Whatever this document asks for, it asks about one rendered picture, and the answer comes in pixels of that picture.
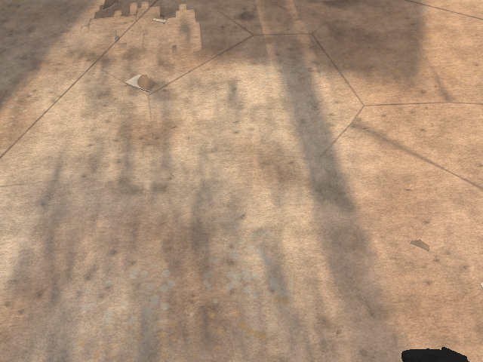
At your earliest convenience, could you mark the right robot hand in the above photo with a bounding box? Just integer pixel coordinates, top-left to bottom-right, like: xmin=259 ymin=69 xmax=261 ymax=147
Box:
xmin=401 ymin=347 xmax=469 ymax=362

